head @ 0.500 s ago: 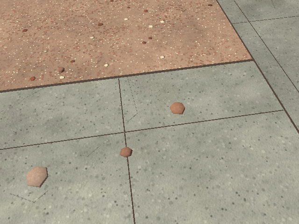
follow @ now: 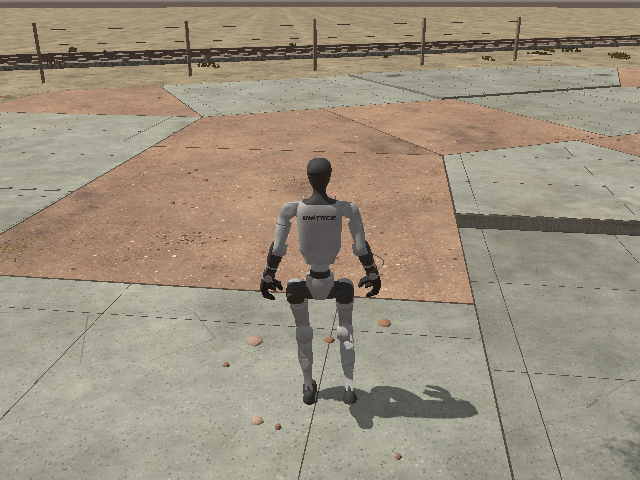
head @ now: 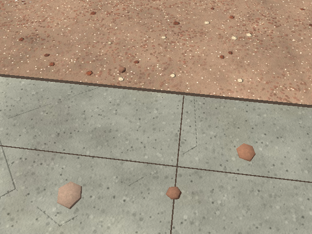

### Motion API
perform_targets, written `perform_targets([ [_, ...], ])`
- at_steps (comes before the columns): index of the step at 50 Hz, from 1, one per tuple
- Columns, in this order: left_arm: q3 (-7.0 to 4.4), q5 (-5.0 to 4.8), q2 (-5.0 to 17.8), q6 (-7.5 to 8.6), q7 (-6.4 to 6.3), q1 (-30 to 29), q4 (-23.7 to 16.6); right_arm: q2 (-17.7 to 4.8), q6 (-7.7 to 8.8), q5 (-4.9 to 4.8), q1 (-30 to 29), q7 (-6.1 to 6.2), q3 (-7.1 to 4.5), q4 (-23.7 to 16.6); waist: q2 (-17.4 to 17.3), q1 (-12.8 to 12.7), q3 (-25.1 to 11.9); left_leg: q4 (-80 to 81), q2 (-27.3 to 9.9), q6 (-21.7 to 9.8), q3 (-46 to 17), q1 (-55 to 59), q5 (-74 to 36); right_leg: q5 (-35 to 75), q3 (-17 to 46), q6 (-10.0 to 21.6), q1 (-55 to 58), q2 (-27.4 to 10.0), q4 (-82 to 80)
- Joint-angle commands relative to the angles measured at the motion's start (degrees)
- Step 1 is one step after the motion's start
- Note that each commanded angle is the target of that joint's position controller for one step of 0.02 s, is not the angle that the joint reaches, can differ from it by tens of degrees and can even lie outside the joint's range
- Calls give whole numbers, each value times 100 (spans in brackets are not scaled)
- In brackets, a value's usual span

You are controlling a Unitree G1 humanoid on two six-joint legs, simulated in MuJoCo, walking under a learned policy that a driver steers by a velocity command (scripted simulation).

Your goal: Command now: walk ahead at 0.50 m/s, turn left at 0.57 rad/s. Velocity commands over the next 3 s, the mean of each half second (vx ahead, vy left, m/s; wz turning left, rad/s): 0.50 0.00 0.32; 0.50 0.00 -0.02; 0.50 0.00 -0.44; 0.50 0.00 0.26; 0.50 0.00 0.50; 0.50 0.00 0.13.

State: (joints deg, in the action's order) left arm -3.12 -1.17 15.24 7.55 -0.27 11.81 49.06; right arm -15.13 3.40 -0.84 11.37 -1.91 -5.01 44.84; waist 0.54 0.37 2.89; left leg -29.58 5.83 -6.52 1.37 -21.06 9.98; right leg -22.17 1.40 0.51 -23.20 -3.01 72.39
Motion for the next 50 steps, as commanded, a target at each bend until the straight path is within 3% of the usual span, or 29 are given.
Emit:
perform_targets([
  [1, -206, 136, 679, 22, -17, 50, -512, -496, 113, 7, 26, 65, -82, -445, 9, -177, -628, 1604, -1562, -1167, -2234, 1323, -1313, 385, 359, -72, -1263, -432, -582],
  [4, -159, 223, 470, -103, -55, -299, -727, -815, 135, 4, 270, 174, -159, -434, -93, -153, -440, 1735, -1376, -1151, -1800, 765, -1877, 948, 156, -333, -1228, -340, -1532],
  [8, -51, 184, 248, -93, 0, -1061, -909, -737, 90, -30, 662, 256, -123, -318, -435, 223, -364, 1629, -1021, -730, -1259, 705, -1576, 2576, -6, -329, -931, -75, -3346],
  [10, -30, 127, 246, -64, 60, -1378, -1002, -728, 93, -23, 892, 244, -102, -222, -539, 409, -314, 1618, -1114, -648, -1364, 804, -1144, 3025, -46, -268, -757, 32, -3807],
  [13, -52, 97, 411, -2, 142, -1734, -1180, -752, 84, -28, 1128, 237, -90, -100, -568, 538, -187, 1302, -1445, -641, -1727, 1503, -1079, 2694, 36, -72, -1076, 62, -4182],
  [16, -93, 97, 557, 74, 208, -1623, -1239, -843, 26, -2, 1158, 278, -111, -48, -694, 395, -185, 939, -1720, -537, -2024, 2110, -1669, 1970, -8, 180, -1014, 148, -4442],
  [17, -132, 99, 631, 91, 204, -1315, -1174, -873, 5, -1, 1052, 285, -115, -69, -760, 204, -301, 672, -1668, -463, -1979, 2147, -2364, 1819, -119, 293, -580, 260, -4569],
  [18, -214, 124, 765, 106, 183, -697, -996, -822, -8, 5, 911, 281, -88, -112, -708, -125, -660, 53, -1407, -344, -1768, 2064, -3227, 2006, -222, 461, 318, 368, -4747],
  [19, -293, 196, 1006, 112, 155, 238, -829, -667, 4, 55, 752, 260, -8, -234, -495, -552, -1412, -1172, -1113, -162, -1506, 1397, -2988, 2326, 335, 824, 1839, -213, -4497],
  [20, -429, 268, 1452, 69, 132, 1134, -681, -313, 80, 5, 1388, 248, 103, -259, 728, -579, -2320, -3325, -300, 298, -930, -615, -1064, 1797, 2375, 1675, 4111, -1421, -4542],
  [21, -366, 118, 1157, 12, 184, 1364, -491, -353, 150, -54, 1573, 226, 145, -200, 1624, -573, -2458, -4336, -37, 404, -1062, -1816, 2212, 828, 4060, 1984, 4582, -2009, -5330],
  [22, -254, 14, 801, -27, 173, 1015, -560, -785, 185, -130, 1114, 196, 46, -264, 972, -599, -1505, -4788, -410, 373, -1205, -2407, 1980, 18, 3666, 1717, 3910, -1868, -5491],
  [23, -193, 48, 650, -90, 155, 604, -659, -793, 196, -115, 616, 182, 58, -384, 419, -502, -904, -4684, -718, 354, -936, -2417, 1463, 95, 2886, 1493, 3071, -1631, -5621],
  [24, -144, 103, 562, -115, 173, 304, -680, -711, 198, -24, 348, 179, 57, -457, 138, -330, -427, -4241, -922, 366, -769, -2291, 1101, 543, 2385, 1402, 2270, -1375, -5849],
  [25, -92, 150, 446, -96, 187, 142, -709, -676, 169, 45, 354, 194, 21, -442, 158, -164, -315, -3879, -1111, 378, -751, -2001, 853, 1014, 2022, 1307, 1823, -1166, -5999],
  [26, -85, 169, 456, -87, 201, 81, -694, -567, 133, 33, 500, 195, 31, -407, 308, -46, -314, -3679, -1182, 412, -699, -1727, 736, 1339, 1771, 1293, 1534, -1036, -6127],
  [29, -134, 123, 647, -42, 184, 217, -564, -367, 77, 60, 440, 226, 83, -439, 392, 12, -322, -3025, -1273, 569, -513, -1704, 351, 2293, 1161, 1392, 1319, -913, -6364],
  [32, -176, 79, 799, -97, 120, 428, -450, -262, 110, 84, -128, 219, 139, -586, 297, -150, -286, -1904, -1276, 656, -411, -1760, -581, 2735, 698, 1280, 1438, -786, -6434],
  [35, -183, 19, 876, -155, 88, 726, -319, -174, 153, 46, -692, 160, 184, -704, 315, -373, -199, -878, -1102, 659, -263, -1454, -1333, 2609, 386, 1116, 1509, -660, -6405],
  [40, -197, -23, 959, -281, 68, 1132, -77, -282, 217, -31, -1385, 14, 178, -985, 390, -541, 14, -153, -938, 499, -232, -1505, -1040, 2520, 575, 1050, 2238, -1046, -6086],
  [42, -223, -35, 1032, -343, 40, 1114, -32, -410, 260, -21, -1294, -27, 137, -1012, 453, -390, -48, 77, -850, 357, -217, -1138, -631, 2921, 692, 950, 2428, -1156, -5780],
  [43, -229, -43, 1084, -371, 28, 1010, -37, -520, 285, -5, -952, -20, 76, -938, 481, -136, -225, 253, -710, 270, -114, -551, -539, 3576, 660, 873, 2387, -1083, -5395],
  [44, -196, -34, 1022, -388, 21, 941, -57, -749, 297, 25, -202, 20, -49, -716, 384, 250, -689, 394, -612, 124, -33, 582, -624, 4184, 477, 737, 2147, -804, -4569],
  [45, -87, 58, 767, -367, 20, 838, -203, -1143, 303, 117, 872, 88, -180, -514, 53, 701, -1530, 109, -1377, -213, -752, 2345, -888, 3379, 240, 517, 1139, -478, -3074],
  [46, 116, 71, 115, -259, 35, 1488, -332, -1695, 248, 193, 1418, 127, -309, -412, -1374, 549, -2384, 330, -2883, -1023, -3099, 4524, -342, 385, -149, 105, -1189, 414, -881],
  [47, 34, -48, 491, -172, 56, 1418, -219, -1203, 212, 132, 1564, 126, -192, -374, -1432, 700, -2650, 917, -3069, -1173, -4109, 4444, 423, -1101, 583, 97, -1873, 397, -1],
  [48, -93, -168, 890, -155, 62, 958, -348, -926, 208, 92, 1184, 138, -88, -387, -1031, 658, -1669, 1066, -2869, -887, -3251, 3686, 581, -734, 614, 130, -2272, 113, 272],
  [50, -117, -73, 785, -231, 33, 478, -452, -551, 227, 97, 410, 115, 38, -415, -583, 308, -741, 1502, -2385, -592, -2026, 2158, 242, 115, 412, 98, -1989, -301, -211],
])
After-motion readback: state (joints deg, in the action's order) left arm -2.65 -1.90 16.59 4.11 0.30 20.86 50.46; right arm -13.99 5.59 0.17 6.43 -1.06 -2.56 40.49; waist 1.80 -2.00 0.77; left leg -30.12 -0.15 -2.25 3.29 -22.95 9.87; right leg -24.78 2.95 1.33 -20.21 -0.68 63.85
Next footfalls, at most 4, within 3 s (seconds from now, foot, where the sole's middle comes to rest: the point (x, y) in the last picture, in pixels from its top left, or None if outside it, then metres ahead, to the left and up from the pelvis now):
0.38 right None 0.40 -0.12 -0.77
0.90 left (123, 191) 0.63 0.16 -0.77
1.44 right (178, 138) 0.92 -0.09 -0.77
2.00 left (140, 90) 1.25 0.11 -0.77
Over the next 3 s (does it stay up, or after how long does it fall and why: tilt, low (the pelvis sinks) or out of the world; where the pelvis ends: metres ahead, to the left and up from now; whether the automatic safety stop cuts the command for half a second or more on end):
stays up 1.62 0.14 -0.01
